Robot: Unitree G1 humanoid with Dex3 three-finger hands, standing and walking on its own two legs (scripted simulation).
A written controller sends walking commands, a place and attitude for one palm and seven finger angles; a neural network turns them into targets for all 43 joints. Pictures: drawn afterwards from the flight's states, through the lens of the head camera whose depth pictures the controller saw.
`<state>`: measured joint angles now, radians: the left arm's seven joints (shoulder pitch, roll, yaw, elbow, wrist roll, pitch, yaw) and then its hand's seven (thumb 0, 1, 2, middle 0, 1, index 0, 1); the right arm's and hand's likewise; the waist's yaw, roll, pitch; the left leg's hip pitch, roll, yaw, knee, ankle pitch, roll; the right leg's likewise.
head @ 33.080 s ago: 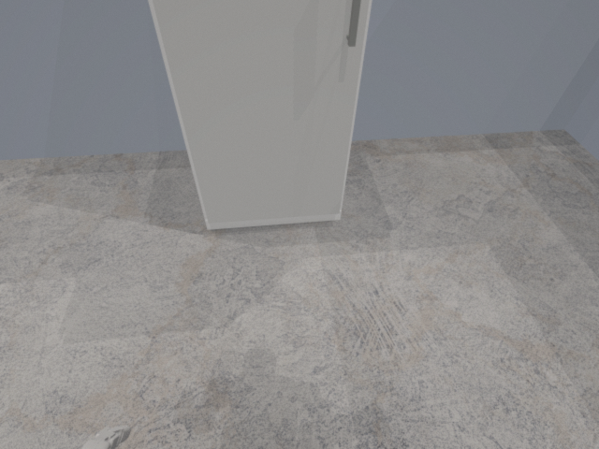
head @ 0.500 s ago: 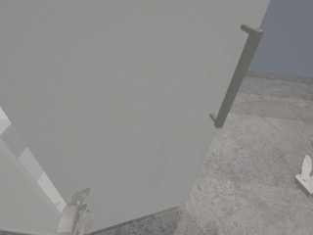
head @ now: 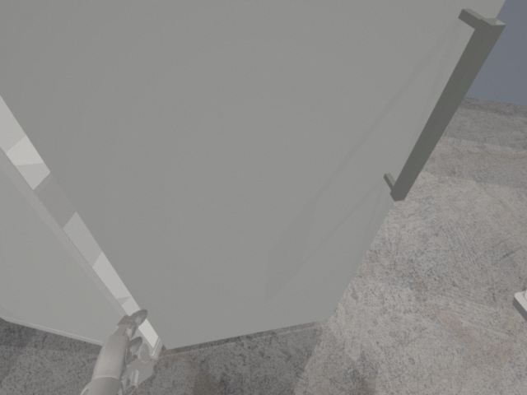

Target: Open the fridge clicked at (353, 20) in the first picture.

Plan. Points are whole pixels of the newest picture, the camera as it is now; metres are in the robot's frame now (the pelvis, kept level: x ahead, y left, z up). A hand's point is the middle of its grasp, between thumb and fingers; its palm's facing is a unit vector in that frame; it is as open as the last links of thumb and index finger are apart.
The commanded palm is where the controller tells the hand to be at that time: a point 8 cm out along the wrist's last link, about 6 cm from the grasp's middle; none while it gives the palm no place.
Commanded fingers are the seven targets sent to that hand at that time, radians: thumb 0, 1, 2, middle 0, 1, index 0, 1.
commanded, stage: step back with the hand held close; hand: right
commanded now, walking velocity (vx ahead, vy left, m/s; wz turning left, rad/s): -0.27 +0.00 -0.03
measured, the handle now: (426, 122) +0.45 -0.21 +0.21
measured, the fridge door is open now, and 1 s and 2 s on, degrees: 67 67 67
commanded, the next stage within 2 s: stop stepping back and stand still in 1.02 s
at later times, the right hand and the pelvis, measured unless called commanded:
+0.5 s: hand out of the picture +0.13 -0.29 +0.15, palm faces +0.49 +0.80 -0.36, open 7.4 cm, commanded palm +0.06 -0.33 +0.18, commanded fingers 0.00 -0.90 -0.90 0.20 0.30 0.20 0.30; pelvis -0.07 -0.02 -0.02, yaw -2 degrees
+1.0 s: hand out of the picture +0.06 -0.29 +0.17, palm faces +0.35 +0.83 -0.44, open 7.4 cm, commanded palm +0.00 -0.34 +0.18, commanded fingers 0.00 -0.90 -0.90 0.20 0.30 0.20 0.30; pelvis -0.14 -0.04 -0.01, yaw +1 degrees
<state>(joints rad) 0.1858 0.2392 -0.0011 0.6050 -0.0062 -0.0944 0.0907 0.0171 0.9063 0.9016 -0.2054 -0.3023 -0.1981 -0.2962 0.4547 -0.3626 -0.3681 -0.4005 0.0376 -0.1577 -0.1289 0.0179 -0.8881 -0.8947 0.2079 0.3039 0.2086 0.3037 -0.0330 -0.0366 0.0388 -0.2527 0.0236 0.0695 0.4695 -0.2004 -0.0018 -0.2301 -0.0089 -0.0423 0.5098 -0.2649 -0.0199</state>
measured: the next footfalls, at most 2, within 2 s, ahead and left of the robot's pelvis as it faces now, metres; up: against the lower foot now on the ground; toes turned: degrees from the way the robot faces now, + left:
left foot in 0.86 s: -0.16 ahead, +0.13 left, +0.00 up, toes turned +3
right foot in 1.06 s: -0.06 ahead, -0.12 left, +0.00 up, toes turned +2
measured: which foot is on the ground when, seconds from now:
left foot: down 0.00-0.54, up 0.56-0.84, down 0.86-1.00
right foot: down 0.00-0.92, up 0.94-1.00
